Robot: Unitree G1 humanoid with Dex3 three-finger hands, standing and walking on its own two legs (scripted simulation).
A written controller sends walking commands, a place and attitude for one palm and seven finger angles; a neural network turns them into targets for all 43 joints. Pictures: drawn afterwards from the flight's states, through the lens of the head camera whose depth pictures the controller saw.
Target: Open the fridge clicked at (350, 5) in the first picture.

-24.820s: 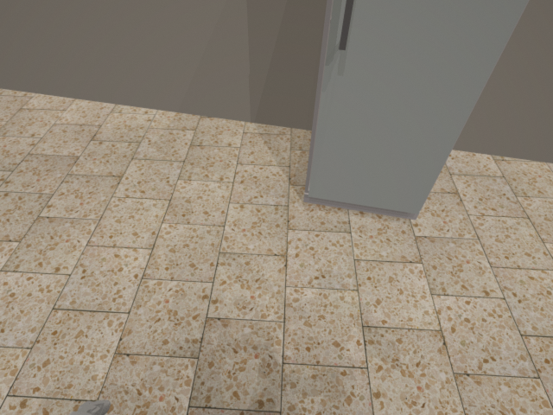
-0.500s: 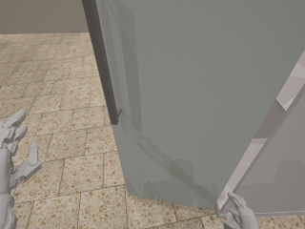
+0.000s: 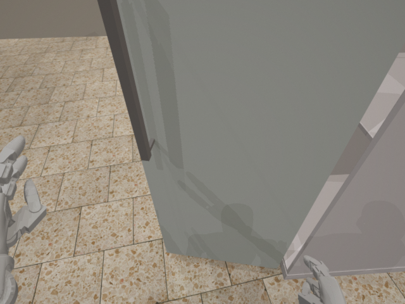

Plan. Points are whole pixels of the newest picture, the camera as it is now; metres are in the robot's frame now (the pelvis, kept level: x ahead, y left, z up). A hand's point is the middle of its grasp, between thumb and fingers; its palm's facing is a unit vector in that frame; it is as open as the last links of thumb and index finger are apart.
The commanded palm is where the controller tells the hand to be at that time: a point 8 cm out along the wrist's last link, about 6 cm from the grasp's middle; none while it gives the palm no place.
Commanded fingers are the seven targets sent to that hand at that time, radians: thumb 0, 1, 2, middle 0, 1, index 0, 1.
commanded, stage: step back with the hand held close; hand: left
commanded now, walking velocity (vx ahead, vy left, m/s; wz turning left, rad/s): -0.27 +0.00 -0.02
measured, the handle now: (132, 78) +0.45 +0.19 +0.24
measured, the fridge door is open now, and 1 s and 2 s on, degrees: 78 78 78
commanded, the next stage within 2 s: stop stepping back and stand still in 1.18 s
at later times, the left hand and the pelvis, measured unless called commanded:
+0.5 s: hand out of the picture +0.13 +0.30 +0.15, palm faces +0.45 -0.78 -0.45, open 7.4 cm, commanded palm +0.07 +0.33 +0.17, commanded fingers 0.00 0.90 0.90 -0.20 -0.30 -0.20 -0.30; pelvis -0.07 +0.03 -0.01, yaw +1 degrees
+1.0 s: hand out of the picture +0.07 +0.32 +0.16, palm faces +0.50 -0.75 -0.44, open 7.4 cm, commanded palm -0.01 +0.35 +0.17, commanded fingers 0.00 0.90 0.90 -0.20 -0.30 -0.20 -0.30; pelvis -0.12 +0.04 -0.01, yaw +4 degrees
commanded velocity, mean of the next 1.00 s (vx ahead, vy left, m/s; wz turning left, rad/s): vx -0.32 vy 0.00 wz -0.06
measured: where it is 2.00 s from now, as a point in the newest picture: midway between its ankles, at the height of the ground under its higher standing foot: outside the picture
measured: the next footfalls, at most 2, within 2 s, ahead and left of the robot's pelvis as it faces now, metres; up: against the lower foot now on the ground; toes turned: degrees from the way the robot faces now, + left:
right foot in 1.24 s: -0.23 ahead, -0.07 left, +0.00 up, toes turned -2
left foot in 1.42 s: -0.16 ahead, +0.14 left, +0.00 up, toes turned +1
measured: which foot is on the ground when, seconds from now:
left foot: down 0.00-1.00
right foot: down 0.00-0.90, up 0.92-1.00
